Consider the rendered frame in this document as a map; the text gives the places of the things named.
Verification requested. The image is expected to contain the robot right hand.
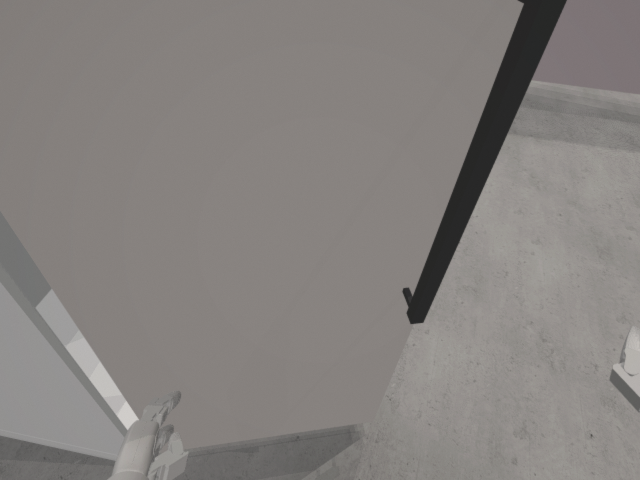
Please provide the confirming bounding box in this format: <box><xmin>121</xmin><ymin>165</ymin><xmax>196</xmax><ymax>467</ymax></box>
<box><xmin>609</xmin><ymin>325</ymin><xmax>640</xmax><ymax>413</ymax></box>

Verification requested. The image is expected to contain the fridge door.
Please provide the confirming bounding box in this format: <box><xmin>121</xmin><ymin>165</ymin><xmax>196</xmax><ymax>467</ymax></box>
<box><xmin>0</xmin><ymin>0</ymin><xmax>524</xmax><ymax>453</ymax></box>

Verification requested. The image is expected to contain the handle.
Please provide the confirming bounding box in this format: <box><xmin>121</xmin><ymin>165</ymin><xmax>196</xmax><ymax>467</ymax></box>
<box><xmin>402</xmin><ymin>0</ymin><xmax>567</xmax><ymax>324</ymax></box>

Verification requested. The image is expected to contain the robot left hand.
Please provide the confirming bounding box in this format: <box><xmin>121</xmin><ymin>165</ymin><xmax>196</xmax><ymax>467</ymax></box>
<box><xmin>112</xmin><ymin>390</ymin><xmax>189</xmax><ymax>480</ymax></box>

